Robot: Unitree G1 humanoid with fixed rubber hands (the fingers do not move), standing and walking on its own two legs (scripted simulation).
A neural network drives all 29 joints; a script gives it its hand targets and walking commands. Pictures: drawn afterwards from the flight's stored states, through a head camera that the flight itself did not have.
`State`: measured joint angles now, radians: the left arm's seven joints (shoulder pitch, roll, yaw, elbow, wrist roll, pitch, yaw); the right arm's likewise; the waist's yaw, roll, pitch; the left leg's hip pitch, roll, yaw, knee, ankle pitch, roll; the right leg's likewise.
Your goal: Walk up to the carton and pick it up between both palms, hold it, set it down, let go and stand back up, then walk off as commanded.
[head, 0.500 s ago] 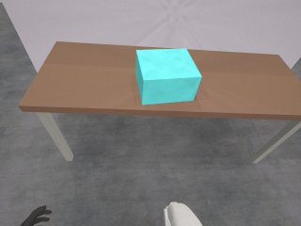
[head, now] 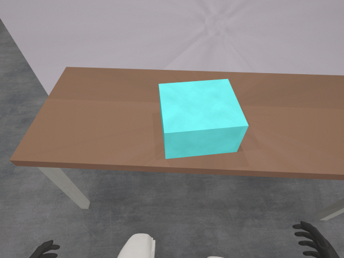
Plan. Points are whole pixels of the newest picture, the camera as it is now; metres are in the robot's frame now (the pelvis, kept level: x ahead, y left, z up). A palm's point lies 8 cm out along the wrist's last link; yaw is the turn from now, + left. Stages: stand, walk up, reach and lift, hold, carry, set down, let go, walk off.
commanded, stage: walk up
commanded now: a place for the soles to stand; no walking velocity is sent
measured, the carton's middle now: (197, 117) +0.56 -0.05 -0.08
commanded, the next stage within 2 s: none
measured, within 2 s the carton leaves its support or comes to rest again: neither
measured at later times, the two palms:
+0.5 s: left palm (55, 233) +0.17 +0.31 -0.09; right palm out of the picture +0.18 -0.39 -0.07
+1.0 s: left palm (75, 201) +0.24 +0.27 -0.06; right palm (333, 215) +0.24 -0.38 -0.08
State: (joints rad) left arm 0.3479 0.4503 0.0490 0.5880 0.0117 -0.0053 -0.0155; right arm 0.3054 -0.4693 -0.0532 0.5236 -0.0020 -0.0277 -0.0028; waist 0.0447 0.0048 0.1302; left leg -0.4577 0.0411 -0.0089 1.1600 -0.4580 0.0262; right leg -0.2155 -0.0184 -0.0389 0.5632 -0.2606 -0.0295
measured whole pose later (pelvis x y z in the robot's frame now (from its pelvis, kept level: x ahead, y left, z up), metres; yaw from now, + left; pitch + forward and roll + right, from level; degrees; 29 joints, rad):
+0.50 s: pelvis +0.07 -0.03 -0.03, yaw -1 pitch -4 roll -1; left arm 0.34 0.52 0.08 0.57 0.02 0.06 -0.06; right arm 0.29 -0.54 -0.06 0.56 0.00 0.02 -0.06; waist -0.01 0.00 0.12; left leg -0.47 0.12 -0.03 0.87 -0.42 -0.02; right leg -0.32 -0.04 -0.03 0.82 -0.41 0.02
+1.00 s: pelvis +0.10 -0.06 +0.00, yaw +2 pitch -3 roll +0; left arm 0.12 0.47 -0.01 0.74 -0.02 0.00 -0.01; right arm 0.15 -0.47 -0.02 0.82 0.02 0.01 -0.01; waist 0.00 0.01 0.06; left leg -0.22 0.03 -0.08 0.55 -0.28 -0.05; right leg -0.16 -0.05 -0.10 0.57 -0.35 0.01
